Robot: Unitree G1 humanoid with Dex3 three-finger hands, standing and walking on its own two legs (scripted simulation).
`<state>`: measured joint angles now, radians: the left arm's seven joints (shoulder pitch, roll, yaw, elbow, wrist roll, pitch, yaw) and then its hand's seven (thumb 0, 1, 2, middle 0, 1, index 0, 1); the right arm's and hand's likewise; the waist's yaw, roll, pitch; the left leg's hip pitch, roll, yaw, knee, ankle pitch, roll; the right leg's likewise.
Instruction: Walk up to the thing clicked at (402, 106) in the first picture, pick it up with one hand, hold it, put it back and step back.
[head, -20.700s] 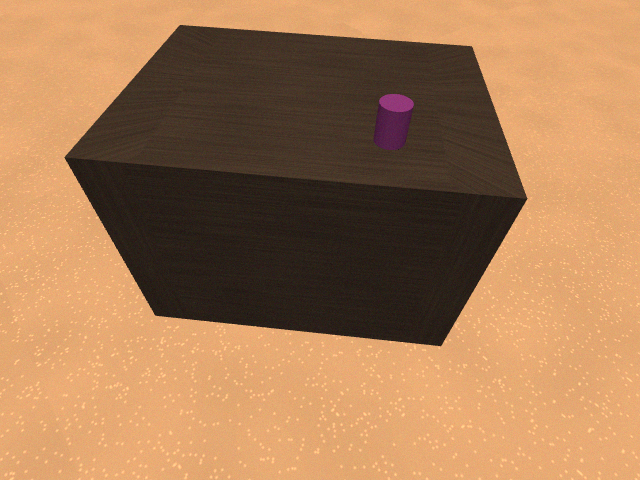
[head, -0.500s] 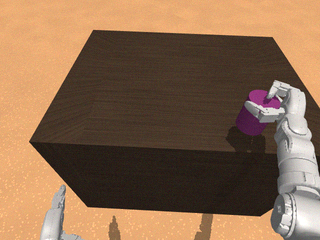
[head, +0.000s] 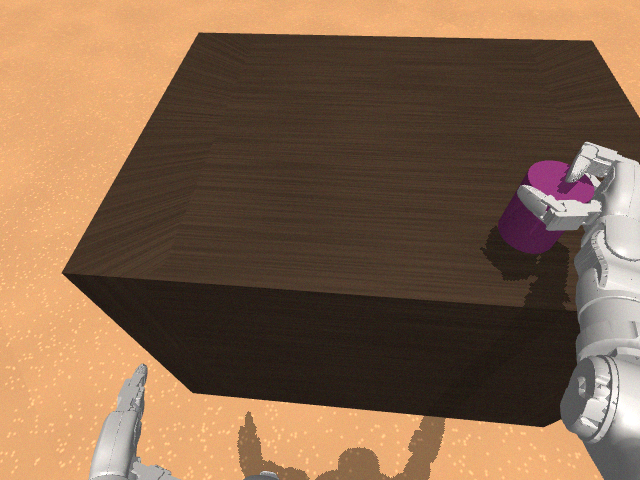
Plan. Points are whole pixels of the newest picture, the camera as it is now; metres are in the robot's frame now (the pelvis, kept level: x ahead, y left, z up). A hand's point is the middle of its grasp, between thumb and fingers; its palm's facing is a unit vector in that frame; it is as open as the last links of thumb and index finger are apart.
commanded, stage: crouch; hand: right
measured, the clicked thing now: (541, 208) +0.47 -0.25 +0.06
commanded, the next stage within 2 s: lower in 0.30 s
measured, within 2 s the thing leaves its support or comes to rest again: rests again in 0.82 s
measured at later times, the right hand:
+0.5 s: hand (560, 180) +0.49 -0.26 +0.10, palm faces +0.32 +0.95 +0.00, open 6.5 cm
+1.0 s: hand (546, 196) +0.51 -0.26 +0.05, palm faces +0.31 +0.95 +0.00, open 6.7 cm
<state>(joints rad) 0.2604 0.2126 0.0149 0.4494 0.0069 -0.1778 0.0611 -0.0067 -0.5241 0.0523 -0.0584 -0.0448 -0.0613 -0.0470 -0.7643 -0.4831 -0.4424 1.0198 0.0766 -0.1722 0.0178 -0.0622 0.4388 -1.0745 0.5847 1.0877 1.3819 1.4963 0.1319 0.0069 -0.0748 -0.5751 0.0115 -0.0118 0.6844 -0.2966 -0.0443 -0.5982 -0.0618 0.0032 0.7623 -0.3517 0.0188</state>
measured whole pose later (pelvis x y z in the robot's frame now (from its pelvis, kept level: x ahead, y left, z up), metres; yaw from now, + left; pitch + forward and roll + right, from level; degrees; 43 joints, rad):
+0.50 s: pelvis +0.00 +0.00 -0.01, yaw +0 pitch +14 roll +2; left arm 0.27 0.22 0.00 0.37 0.01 -0.15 0.04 -0.01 -0.54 0.06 -0.06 -0.04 -0.05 -0.05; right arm -0.84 -0.56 -0.48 1.13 0.06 -0.22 0.05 -0.06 0.43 -1.07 0.58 1.09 1.40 1.51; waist 0.16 0.01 -0.09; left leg -0.66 0.00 -0.01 0.75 -0.33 -0.04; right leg -0.69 -0.07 0.01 0.83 -0.38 0.02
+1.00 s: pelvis -0.02 +0.00 -0.04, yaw +1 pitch +19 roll +4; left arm 0.28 0.22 -0.01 0.25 0.05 -0.12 0.02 -0.01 -0.52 0.05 -0.06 -0.04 -0.06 -0.05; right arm -0.93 -0.65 -0.53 1.24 0.00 -0.31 0.05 -0.06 0.42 -1.04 0.60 1.07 1.35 1.44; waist 0.22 0.01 -0.11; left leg -0.89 -0.01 0.00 0.91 -0.36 -0.05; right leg -0.92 -0.08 0.03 1.01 -0.43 0.02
